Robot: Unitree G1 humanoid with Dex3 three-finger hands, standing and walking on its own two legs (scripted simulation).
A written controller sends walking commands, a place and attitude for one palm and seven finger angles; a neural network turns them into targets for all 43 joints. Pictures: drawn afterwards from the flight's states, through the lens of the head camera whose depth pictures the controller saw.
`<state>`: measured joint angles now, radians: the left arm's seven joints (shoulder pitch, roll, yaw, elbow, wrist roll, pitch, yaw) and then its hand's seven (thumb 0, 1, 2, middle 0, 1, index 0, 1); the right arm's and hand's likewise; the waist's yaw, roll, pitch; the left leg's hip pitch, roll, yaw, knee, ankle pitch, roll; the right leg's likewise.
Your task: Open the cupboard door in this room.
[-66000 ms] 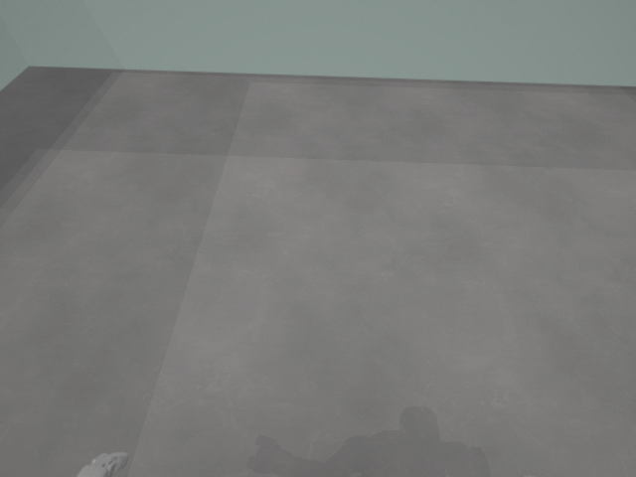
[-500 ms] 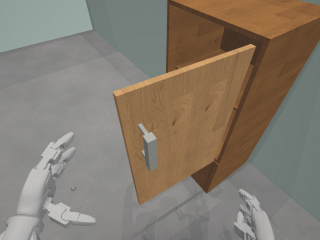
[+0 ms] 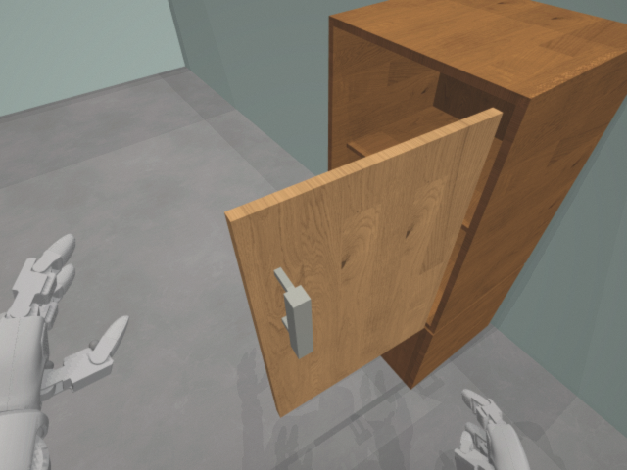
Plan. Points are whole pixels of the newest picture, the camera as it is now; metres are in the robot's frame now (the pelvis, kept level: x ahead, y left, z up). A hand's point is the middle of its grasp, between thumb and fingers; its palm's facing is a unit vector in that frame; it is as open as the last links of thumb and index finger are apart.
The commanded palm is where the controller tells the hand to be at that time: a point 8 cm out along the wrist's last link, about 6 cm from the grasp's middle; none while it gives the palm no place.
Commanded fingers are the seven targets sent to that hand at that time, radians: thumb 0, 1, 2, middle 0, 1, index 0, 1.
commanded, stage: draw the hand back to the body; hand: left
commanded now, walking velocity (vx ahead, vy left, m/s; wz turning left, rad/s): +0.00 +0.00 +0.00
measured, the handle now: (291, 312) +0.31 +0.08 +0.04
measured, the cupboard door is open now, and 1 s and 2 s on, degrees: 86 86 86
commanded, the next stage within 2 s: step back with the hand held close in 0.48 s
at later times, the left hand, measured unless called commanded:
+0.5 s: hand (88, 344) +0.18 +0.25 +0.15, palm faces +0.45 -0.79 -0.42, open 7.4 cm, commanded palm +0.13 +0.28 +0.17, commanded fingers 0.00 0.90 0.90 -0.20 -0.30 -0.20 -0.30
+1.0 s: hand (70, 372) +0.16 +0.25 +0.15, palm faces +0.32 -0.78 -0.53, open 7.4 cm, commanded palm +0.09 +0.29 +0.17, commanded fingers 0.00 0.90 0.90 -0.20 -0.30 -0.20 -0.30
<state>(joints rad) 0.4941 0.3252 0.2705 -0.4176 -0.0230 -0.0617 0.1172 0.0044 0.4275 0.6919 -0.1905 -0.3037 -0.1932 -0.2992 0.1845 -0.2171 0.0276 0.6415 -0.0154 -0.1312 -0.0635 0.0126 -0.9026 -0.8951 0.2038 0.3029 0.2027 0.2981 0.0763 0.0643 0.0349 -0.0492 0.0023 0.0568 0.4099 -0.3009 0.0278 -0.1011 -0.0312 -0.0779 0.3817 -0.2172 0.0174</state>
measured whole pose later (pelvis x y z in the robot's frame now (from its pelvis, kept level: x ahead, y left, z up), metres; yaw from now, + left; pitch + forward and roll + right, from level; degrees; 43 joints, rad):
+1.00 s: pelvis -0.06 +0.00 -0.01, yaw -2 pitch +0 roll +0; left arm 0.57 0.43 0.40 -0.50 -0.03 -0.15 0.13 0.02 0.89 0.89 -0.21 -0.30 -0.22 -0.30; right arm 0.16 -0.24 -0.03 0.55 0.01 -0.02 -0.09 0.01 -0.90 -0.90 0.20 0.30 0.20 0.30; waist 0.00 0.01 0.05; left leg -0.24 0.00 0.09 0.49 -0.25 0.03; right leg -0.30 -0.03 -0.04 0.45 -0.15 0.01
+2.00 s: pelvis -0.21 -0.02 -0.01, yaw -5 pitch +3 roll -1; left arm 0.52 0.46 0.41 -0.58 -0.04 -0.22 0.11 0.02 0.89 0.89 -0.21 -0.30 -0.21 -0.30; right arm 0.11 -0.17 0.02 0.64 -0.01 -0.10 -0.06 0.01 -0.90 -0.89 0.21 0.30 0.21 0.30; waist 0.02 -0.04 0.04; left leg -0.52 0.03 0.04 0.62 -0.23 -0.01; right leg -0.13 0.03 0.03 0.46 -0.38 0.00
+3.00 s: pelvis -0.28 +0.00 +0.00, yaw -3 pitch -1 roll -1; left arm 0.53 0.38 0.37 -0.43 -0.01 -0.19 0.14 0.02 0.89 0.89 -0.21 -0.30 -0.21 -0.30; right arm 0.22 -0.19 0.02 0.64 -0.01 -0.16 -0.08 0.01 -0.90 -0.89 0.20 0.30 0.20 0.30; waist 0.02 0.00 0.03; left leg -0.26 0.00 0.01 0.41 -0.14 0.02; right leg -0.17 0.00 -0.04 0.38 -0.20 0.00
